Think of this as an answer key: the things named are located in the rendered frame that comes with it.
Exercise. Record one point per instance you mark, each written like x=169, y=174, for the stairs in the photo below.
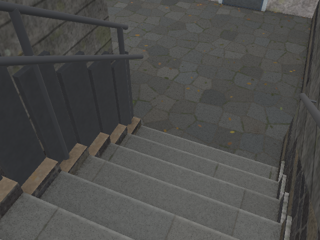
x=153, y=186

